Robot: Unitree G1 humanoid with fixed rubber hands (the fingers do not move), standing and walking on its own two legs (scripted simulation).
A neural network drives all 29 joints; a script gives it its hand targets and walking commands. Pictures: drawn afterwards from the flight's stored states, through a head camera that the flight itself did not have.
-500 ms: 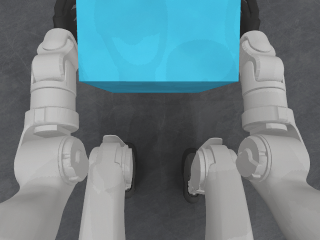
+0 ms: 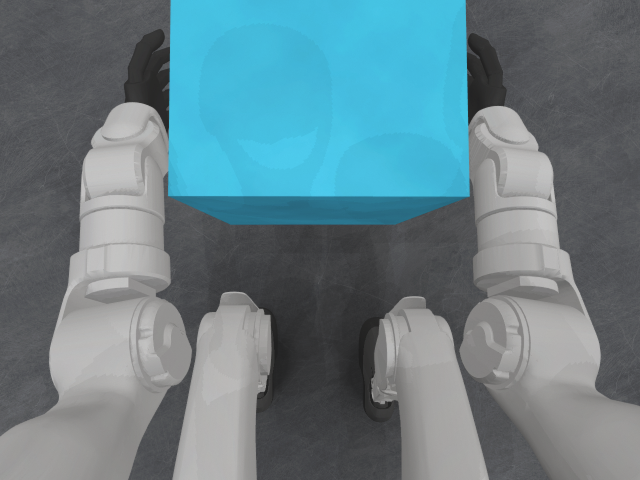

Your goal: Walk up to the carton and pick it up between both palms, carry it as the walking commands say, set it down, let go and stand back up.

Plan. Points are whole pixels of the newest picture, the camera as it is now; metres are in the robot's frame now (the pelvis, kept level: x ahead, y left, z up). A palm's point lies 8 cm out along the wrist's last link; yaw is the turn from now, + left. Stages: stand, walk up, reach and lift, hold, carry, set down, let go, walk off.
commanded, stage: reach and lift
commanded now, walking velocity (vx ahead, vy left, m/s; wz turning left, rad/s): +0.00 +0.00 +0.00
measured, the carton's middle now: (315, 119) +0.53 +0.03 -0.15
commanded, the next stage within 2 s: none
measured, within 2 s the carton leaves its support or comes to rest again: neither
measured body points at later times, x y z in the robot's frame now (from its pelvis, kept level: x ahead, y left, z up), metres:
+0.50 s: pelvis +0.01 +0.00 +0.06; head +0.27 +0.02 +0.43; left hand +0.50 +0.21 -0.01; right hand +0.51 -0.15 -0.01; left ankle +0.11 +0.12 -0.46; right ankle +0.10 -0.12 -0.46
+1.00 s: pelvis +0.03 +0.00 +0.13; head +0.25 +0.02 +0.52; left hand +0.48 +0.20 +0.06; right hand +0.49 -0.16 +0.06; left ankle +0.11 +0.12 -0.46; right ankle +0.10 -0.12 -0.46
